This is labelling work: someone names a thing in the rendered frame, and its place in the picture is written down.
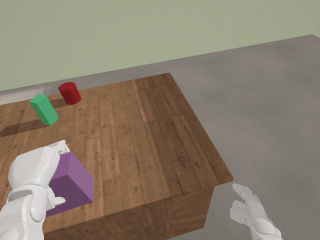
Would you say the robot left hand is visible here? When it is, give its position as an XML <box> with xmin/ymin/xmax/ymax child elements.
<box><xmin>8</xmin><ymin>140</ymin><xmax>70</xmax><ymax>211</ymax></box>

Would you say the robot left forearm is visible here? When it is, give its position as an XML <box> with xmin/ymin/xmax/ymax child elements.
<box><xmin>0</xmin><ymin>184</ymin><xmax>49</xmax><ymax>240</ymax></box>

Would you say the robot right forearm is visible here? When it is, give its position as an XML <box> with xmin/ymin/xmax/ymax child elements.
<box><xmin>250</xmin><ymin>216</ymin><xmax>283</xmax><ymax>240</ymax></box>

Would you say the sponge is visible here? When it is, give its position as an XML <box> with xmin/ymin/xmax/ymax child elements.
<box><xmin>10</xmin><ymin>151</ymin><xmax>94</xmax><ymax>217</ymax></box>

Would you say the table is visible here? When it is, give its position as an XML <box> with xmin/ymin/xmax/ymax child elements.
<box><xmin>0</xmin><ymin>72</ymin><xmax>234</xmax><ymax>240</ymax></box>

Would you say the robot right hand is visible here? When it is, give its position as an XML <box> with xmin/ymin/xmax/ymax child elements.
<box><xmin>230</xmin><ymin>183</ymin><xmax>267</xmax><ymax>228</ymax></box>

